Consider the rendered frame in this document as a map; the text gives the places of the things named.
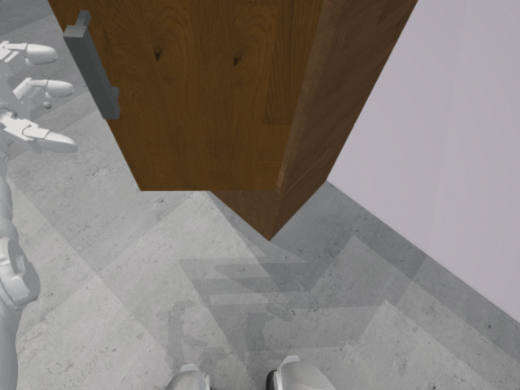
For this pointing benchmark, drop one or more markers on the handle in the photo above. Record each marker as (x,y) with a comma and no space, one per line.
(83,50)

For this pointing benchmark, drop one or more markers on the cupboard door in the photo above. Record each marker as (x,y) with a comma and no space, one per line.
(207,88)

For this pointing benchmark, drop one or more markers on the robot left shin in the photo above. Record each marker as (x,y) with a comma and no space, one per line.
(189,367)

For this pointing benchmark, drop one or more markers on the robot left hand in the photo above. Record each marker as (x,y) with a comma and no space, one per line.
(28,96)

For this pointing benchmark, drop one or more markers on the robot left forearm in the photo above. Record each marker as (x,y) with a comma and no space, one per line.
(7,228)

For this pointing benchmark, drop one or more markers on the robot left thigh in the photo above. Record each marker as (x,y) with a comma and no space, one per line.
(190,380)

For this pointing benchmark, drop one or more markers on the robot left upper arm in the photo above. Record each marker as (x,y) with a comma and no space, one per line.
(19,285)

